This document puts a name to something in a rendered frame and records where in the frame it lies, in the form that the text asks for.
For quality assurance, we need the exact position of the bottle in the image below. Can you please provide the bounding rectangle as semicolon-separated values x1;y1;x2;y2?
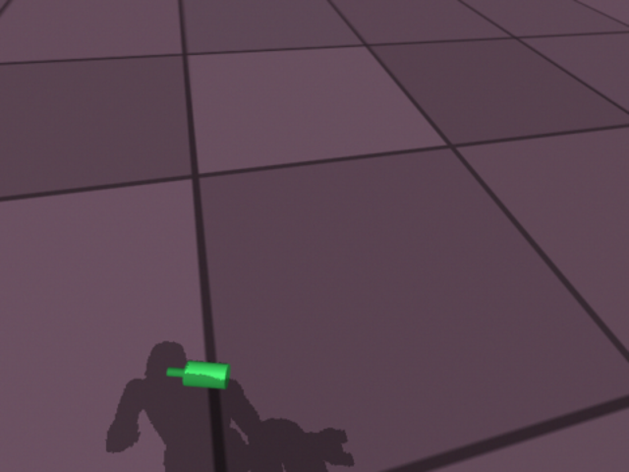
166;361;230;389

